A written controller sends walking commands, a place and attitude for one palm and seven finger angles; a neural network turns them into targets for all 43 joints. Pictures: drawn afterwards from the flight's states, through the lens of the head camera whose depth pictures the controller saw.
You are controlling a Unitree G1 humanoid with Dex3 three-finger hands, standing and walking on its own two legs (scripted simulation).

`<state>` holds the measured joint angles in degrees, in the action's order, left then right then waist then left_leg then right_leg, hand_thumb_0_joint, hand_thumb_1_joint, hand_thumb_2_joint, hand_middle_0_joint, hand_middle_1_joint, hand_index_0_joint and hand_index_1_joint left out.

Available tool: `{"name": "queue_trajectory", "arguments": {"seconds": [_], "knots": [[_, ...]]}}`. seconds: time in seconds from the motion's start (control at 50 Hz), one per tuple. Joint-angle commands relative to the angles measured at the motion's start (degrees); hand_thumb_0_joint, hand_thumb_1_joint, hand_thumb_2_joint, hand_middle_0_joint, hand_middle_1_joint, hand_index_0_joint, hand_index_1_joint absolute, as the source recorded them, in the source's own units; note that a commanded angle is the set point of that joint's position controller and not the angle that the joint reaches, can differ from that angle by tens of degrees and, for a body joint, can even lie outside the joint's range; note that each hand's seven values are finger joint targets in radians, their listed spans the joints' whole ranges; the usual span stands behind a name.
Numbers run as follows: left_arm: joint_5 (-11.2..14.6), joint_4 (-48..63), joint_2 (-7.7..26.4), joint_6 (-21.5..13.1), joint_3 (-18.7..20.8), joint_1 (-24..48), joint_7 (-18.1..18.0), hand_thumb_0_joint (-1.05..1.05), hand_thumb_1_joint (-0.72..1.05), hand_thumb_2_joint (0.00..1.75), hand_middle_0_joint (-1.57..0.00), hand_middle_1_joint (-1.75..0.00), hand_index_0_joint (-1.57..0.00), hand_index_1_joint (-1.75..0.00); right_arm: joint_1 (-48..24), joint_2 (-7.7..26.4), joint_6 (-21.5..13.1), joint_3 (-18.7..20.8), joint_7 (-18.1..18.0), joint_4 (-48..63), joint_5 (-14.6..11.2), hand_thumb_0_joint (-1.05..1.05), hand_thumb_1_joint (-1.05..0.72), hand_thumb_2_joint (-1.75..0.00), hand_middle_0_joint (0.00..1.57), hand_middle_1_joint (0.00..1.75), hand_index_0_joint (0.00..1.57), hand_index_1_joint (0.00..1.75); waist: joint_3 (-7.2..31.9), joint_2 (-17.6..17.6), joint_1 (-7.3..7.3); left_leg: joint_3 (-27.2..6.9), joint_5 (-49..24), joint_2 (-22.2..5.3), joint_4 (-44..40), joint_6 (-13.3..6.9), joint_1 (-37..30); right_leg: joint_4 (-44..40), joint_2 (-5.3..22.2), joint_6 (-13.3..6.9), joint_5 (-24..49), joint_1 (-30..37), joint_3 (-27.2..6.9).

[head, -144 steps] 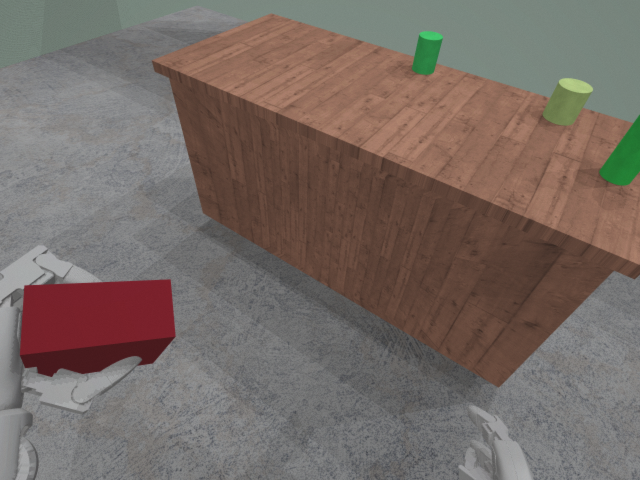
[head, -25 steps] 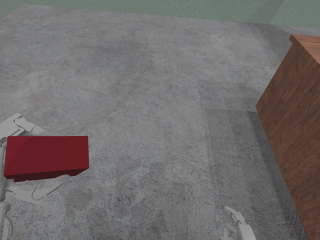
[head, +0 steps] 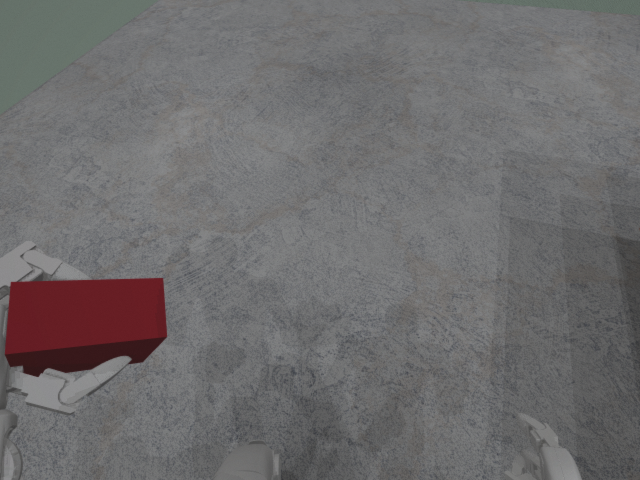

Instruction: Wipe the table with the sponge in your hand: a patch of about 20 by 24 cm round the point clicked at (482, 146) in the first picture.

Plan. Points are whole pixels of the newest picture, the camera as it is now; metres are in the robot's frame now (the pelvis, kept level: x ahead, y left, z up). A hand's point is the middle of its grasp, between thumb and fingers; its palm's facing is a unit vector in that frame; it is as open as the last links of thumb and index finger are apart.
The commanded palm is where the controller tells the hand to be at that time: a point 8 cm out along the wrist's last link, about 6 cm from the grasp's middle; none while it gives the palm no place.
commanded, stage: walk around to get in front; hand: left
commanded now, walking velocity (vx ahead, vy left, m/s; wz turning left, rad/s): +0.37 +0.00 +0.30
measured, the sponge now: (109, 327) +0.23 +0.21 +0.15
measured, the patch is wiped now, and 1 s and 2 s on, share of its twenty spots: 0.00 0.00 0.00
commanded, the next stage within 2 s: turn to face it in 1.62 s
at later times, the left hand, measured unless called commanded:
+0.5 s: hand (77, 240) +0.30 +0.26 +0.18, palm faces +0.50 -0.70 -0.51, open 9.8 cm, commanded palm +0.26 +0.29 +0.17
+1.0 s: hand (98, 167) +0.43 +0.30 +0.16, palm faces +0.61 -0.68 -0.40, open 9.8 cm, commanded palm +0.36 +0.32 +0.17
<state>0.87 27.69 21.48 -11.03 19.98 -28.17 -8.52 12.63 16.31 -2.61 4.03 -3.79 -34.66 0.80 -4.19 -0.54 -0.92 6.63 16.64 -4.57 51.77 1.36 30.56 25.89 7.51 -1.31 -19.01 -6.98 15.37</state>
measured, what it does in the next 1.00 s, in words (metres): walks ahead: left foot, then right foot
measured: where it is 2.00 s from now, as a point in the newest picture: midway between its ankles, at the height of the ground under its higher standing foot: (327, 358)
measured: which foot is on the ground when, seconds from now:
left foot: up 0.00-0.12, down 0.14-0.52, up 0.54-0.90, down 0.92-1.00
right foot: down 0.00-0.14, up 0.16-0.52, down 0.54-0.94, up 0.96-1.00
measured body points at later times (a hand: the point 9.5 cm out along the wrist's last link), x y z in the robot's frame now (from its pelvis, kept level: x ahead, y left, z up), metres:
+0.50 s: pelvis +0.13 +0.00 -0.01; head +0.15 -0.02 +0.44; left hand +0.27 +0.29 +0.21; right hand +0.30 -0.17 -0.12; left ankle +0.08 +0.13 -0.75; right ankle +0.22 -0.12 -0.72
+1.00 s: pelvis +0.27 +0.01 -0.02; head +0.28 +0.03 +0.43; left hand +0.39 +0.34 +0.18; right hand +0.48 -0.20 -0.10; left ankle +0.26 +0.12 -0.75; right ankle +0.22 -0.11 -0.70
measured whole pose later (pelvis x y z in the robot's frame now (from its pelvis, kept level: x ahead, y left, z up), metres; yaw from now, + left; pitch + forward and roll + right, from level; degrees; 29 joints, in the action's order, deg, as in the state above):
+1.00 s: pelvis +0.27 +0.01 -0.02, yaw +12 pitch +0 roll +1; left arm 0.9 28.8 22.1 -13.2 23.2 -25.4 -10.3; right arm 12.0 11.4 -2.4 2.9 -4.1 -33.4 0.1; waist -2.6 -2.9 0.1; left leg 9.3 16.8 -3.3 34.8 -1.2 17.4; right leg 57.3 6.1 1.3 -29.8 -19.5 6.5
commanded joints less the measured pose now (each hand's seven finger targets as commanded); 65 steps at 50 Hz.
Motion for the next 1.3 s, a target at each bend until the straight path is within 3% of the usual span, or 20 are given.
{"name": "queue_trajectory", "arguments": {"seconds": [0.0, 0.08, 0.1, 0.12, 0.14, 0.16, 0.3, 0.46, 0.48, 0.52, 0.54, 0.68, 0.86, 0.9, 0.94, 1.04, 1.2, 1.24, 1.26, 1.28], "knots": [[1.27, 13.89, 8.95, -3.03, 7.67, 2.81, -3.06, 0.00, 0.10, 1.30, -1.20, -1.60, -1.20, -1.60, -5.01, 0.68, -3.28, -0.23, 0.21, 11.16, -0.56, 0.00, -0.90, -0.90, 0.20, 0.30, 0.20, 0.30, 7.57, -10.97, -1.98, 4.58, 3.05, 1.10, -11.88, -1.25, 1.28, -5.58, 13.75, -6.38, 24.63, 10.32, -11.17], [1.26, 19.79, 9.25, -3.59, 7.19, 6.12, -4.11, 0.00, 0.10, 1.30, -1.20, -1.60, -1.20, -1.60, -2.06, 1.15, -2.76, 0.17, -0.58, 11.84, -0.54, 0.00, -0.90, -0.90, 0.20, 0.30, 0.20, 0.30, 16.09, -3.01, 2.20, 8.00, -4.62, 6.19, -25.48, -2.98, -23.74, 19.66, 8.60, -1.72, 32.94, 1.68, -3.41], [0.96, 21.16, 8.24, -4.38, 6.22, 5.30, -4.07, 0.00, 0.10, 1.30, -1.20, -1.60, -1.20, -1.60, -2.65, 2.26, -2.79, 0.53, -0.78, 12.22, -0.65, 0.00, -0.90, -0.90, 0.20, 0.30, 0.20, 0.30, 18.48, 10.09, 2.78, -3.13, -9.88, -0.76, -27.17, -6.02, -35.93, 33.42, 4.68, 1.24, 19.17, -9.59, -2.03], [0.90, 23.98, 8.41, -5.47, 6.20, 6.12, -4.21, 0.00, 0.10, 1.30, -1.20, -1.60, -1.20, -1.60, -3.12, 2.50, -3.16, 0.05, -0.15, 12.37, -0.45, 0.00, -0.90, -0.90, 0.20, 0.30, 0.20, 0.30, 18.36, 23.69, 1.81, -28.32, -28.69, -16.61, -29.07, -14.26, -44.59, 46.70, -3.56, 3.34, -14.32, -27.22, -5.35], [-0.52, 22.81, 12.72, -5.93, 7.91, 7.86, -4.32, 0.00, 0.10, 1.30, -1.20, -1.60, -1.20, -1.60, -2.86, 1.31, -3.71, -1.41, 0.69, 11.92, -0.41, 0.00, -0.90, -0.90, 0.20, 0.30, 0.20, 0.30, 15.73, 17.91, 2.15, -36.23, -34.40, -20.52, -30.56, -17.82, -43.16, 53.72, -4.47, 1.77, -17.78, -32.90, -11.99], [-0.54, 16.55, 11.96, -5.42, 7.18, 8.38, -2.74, 0.00, 0.10, 1.30, -1.20, -1.60, -1.20, -1.60, -3.72, 2.77, -3.70, -0.86, 1.66, 10.67, -1.02, 0.00, -0.90, -0.90, 0.20, 0.30, 0.20, 0.30, 12.11, 9.81, 2.09, -32.26, -24.16, -19.29, -32.36, -16.54, -35.10, 53.50, -1.97, 1.46, -13.94, -33.60, -14.55], [1.07, 23.31, 10.05, -5.91, 9.37, 1.09, -0.91, 0.00, 0.10, 1.30, -1.20, -1.60, -1.20, -1.60, -4.76, 0.34, -5.80, -1.40, 1.73, 8.55, -1.44, 0.00, -0.90, -0.90, 0.20, 0.30, 0.20, 0.30, 8.55, 15.49, 0.02, -10.01, -11.99, -10.41, -36.41, -11.41, -19.46, 32.68, 0.29, 4.20, 1.09, -25.36, -9.42], [0.49, 5.71, 6.91, -4.44, 6.16, 7.28, 0.09, 0.00, 0.10, 1.30, -1.20, -1.60, -1.20, -1.60, -4.10, 0.76, -5.51, -1.18, -0.29, 5.99, -0.98, 0.00, -0.90, -0.90, 0.20, 0.30, 0.20, 0.30, 8.81, 6.23, -0.55, -4.88, -5.15, -8.76, -23.39, -8.61, -14.67, 5.97, -5.69, 4.14, 2.83, -3.67, -2.27], [0.21, 5.79, 7.01, -3.82, 5.44, 8.99, 0.05, 0.00, 0.10, 1.30, -1.20, -1.60, -1.20, -1.60, -4.26, -0.09, -5.16, -1.43, -0.33, 5.85, -1.42, 0.00, -0.90, -0.90, 0.20, 0.30, 0.20, 0.30, 10.82, 0.40, -0.74, -2.99, -3.84, -5.73, -12.09, -7.25, -12.58, 1.38, -4.09, 3.05, 2.39, 2.16, -5.44], [-0.35, 6.60, 11.57, -2.43, 7.18, 11.67, -0.55, 0.00, 0.10, 1.30, -1.20, -1.60, -1.20, -1.60, -7.92, -0.88, -4.87, -1.93, -0.34, 7.75, -1.49, 0.00, -0.90, -0.90, 0.20, 0.30, 0.20, 0.30, 10.98, -21.15, -1.40, -2.95, 16.71, 4.96, 19.88, -2.99, 11.58, -9.68, 18.62, -7.19, 1.01, 12.49, -44.45], [0.19, 8.88, 12.04, -3.04, 8.02, 13.42, -0.82, 0.00, 0.10, 1.30, -1.20, -1.60, -1.20, -1.60, -8.12, 0.34, -5.01, -1.81, -0.24, 7.04, -0.97, 0.00, -0.90, -0.90, 0.20, 0.30, 0.20, 0.30, 9.55, -14.01, -1.26, -8.66, 14.12, 2.80, 26.15, -2.14, 12.80, -11.85, 21.78, -8.54, 0.70, 10.19, -44.71], [0.27, 21.38, 13.54, -5.51, 10.40, 9.63, -1.19, 0.00, 0.10, 1.30, -1.20, -1.60, -1.20, -1.60, -8.12, 0.92, -2.91, -1.32, 0.94, 7.62, -0.84, 0.00, -0.90, -0.90, 0.20, 0.30, 0.20, 0.30, 6.41, -5.64, 0.52, -4.48, 2.68, -3.25, 7.54, -0.48, -0.82, -13.02, 14.44, -7.22, -2.24, -6.80, -16.73], [1.72, 14.15, 7.99, -4.70, 9.17, 1.26, -3.51, 0.00, 0.10, 1.30, -1.20, -1.60, -1.20, -1.60, -2.84, 0.72, -2.10, -0.06, -0.67, 10.07, -0.90, 0.00, -0.90, -0.90, 0.20, 0.30, 0.20, 0.30, 10.88, -2.06, 0.84, 5.60, -4.12, 2.06, -24.93, -1.56, -18.82, 4.46, 6.75, -2.66, 5.88, -1.66, -9.36], [1.50, 14.64, 6.17, -5.29, 6.69, 3.60, -3.14, 0.00, 0.10, 1.30, -1.20, -1.60, -1.20, -1.60, -2.56, 3.11, -2.33, 0.77, -1.08, 10.78, -1.53, 0.00, -0.90, -0.90, 0.20, 0.30, 0.20, 0.30, 11.53, 16.50, 2.00, -18.29, -9.55, -11.85, -31.30, -8.98, -31.66, 27.96, -1.90, 2.73, -3.23, -18.33, -3.94], [-0.06, 12.52, 11.31, -6.05, 8.32, 7.46, -2.44, 0.00, 0.10, 1.30, -1.20, -1.60, -1.20, -1.60, -3.73, 1.99, -3.19, -0.68, -0.24, 9.41, -0.55, 0.00, -0.90, -0.90, 0.20, 0.30, 0.20, 0.30, 9.57, 16.59, 2.22, -34.91, -19.65, -22.10, -34.41, -16.60, -34.02, 43.97, -2.06, 2.32, -15.46, -33.02, -12.57], [0.19, 24.08, 8.57, -5.50, 5.19, 6.24, -1.58, 0.00, 0.10, 1.30, -1.20, -1.60, -1.20, -1.60, -3.51, 1.08, -5.41, -0.52, 0.91, 8.34, -1.41, 0.00, -0.90, -0.90, 0.20, 0.30, 0.20, 0.30, 8.90, 15.29, 0.68, -14.26, -19.01, -12.94, -33.24, -11.94, -30.77, 35.16, -0.25, 3.29, -5.17, -32.67, -10.86], [1.04, 12.71, 9.44, -4.11, 10.05, 0.84, -1.32, 0.00, 0.10, 1.30, -1.20, -1.60, -1.20, -1.60, -5.08, -0.06, -5.17, -1.24, 0.54, 7.12, -0.92, 0.00, -0.90, -0.90, 0.20, 0.30, 0.20, 0.30, 11.83, 10.54, 0.06, -2.32, -19.07, -9.31, -23.09, -7.38, -21.58, 4.46, -6.84, 3.38, 7.36, -4.69, -0.50], [0.41, 8.89, 9.81, -2.94, 9.68, 2.35, -0.92, 0.00, 0.10, 1.30, -1.20, -1.60, -1.20, -1.60, -4.70, -0.95, -3.65, -1.04, 0.40, 6.51, -1.54, 0.00, -0.90, -0.90, 0.20, 0.30, 0.20, 0.30, 14.52, -3.19, -0.37, 0.98, -8.03, -4.65, -2.14, -4.94, -11.28, -0.86, 0.64, -0.03, 5.65, 7.93, -10.73], [-0.02, 7.95, 12.04, -2.57, 10.89, 3.84, -0.89, 0.00, 0.10, 1.30, -1.20, -1.60, -1.20, -1.60, -5.57, -2.00, -2.91, -1.36, 0.40, 7.61, -1.40, 0.00, -0.90, -0.90, 0.20, 0.30, 0.20, 0.30, 15.31, -19.27, -0.35, 1.09, 13.16, 3.01, 14.83, -2.64, 5.66, -6.11, 14.86, -6.52, 6.90, 15.95, -36.08], [0.77, 7.05, 13.97, -2.47, 13.36, 4.40, -1.04, 0.00, 0.10, 1.30, -1.20, -1.60, -1.20, -1.60, -7.69, -0.52, -2.97, -1.34, 0.33, 8.18, -1.24, 0.00, -0.90, -0.90, 0.20, 0.30, 0.20, 0.30, 13.82, -18.91, -1.05, -6.50, 16.00, 2.84, 24.77, -2.12, 10.76, -10.36, 20.82, -8.68, 5.71, 13.71, -44.10]]}}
